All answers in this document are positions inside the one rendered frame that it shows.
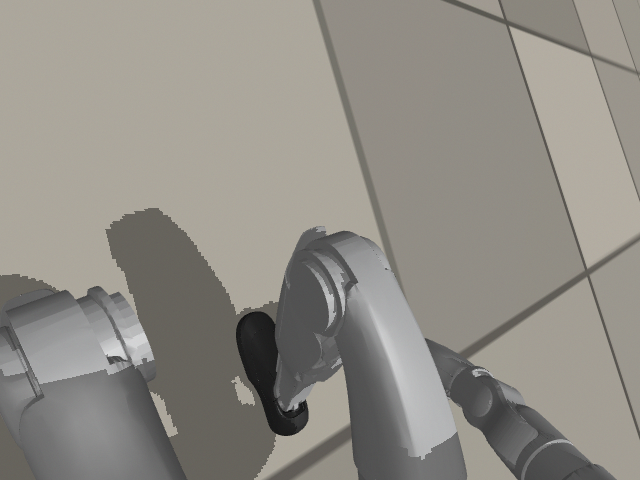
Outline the right robot foot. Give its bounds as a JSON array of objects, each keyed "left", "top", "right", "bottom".
[{"left": 236, "top": 311, "right": 309, "bottom": 436}]

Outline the right robot hand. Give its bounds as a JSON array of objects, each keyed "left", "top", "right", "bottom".
[{"left": 425, "top": 338, "right": 475, "bottom": 400}]

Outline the right robot arm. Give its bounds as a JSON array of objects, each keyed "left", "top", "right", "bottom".
[{"left": 450, "top": 366, "right": 617, "bottom": 480}]

